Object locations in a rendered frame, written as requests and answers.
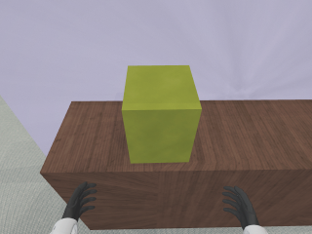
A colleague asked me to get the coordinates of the robot left forearm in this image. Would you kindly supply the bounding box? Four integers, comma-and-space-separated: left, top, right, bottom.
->
50, 217, 79, 234

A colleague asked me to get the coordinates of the robot right forearm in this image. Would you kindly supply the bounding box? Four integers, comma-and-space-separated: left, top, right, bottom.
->
243, 224, 268, 234

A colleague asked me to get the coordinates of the carton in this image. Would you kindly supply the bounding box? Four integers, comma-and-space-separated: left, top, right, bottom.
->
121, 65, 202, 164

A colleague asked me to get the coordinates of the pedestal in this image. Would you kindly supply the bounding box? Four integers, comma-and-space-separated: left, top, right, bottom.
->
40, 99, 312, 230

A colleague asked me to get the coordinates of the robot right hand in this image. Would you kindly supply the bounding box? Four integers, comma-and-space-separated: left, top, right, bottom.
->
221, 185, 259, 230

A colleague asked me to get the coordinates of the robot left hand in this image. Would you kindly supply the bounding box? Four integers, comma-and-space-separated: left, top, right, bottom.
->
61, 181, 98, 222

